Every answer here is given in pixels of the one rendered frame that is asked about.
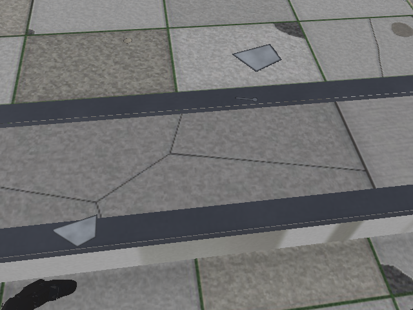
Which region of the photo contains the left robot hand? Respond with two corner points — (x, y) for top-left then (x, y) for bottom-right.
(1, 279), (77, 310)

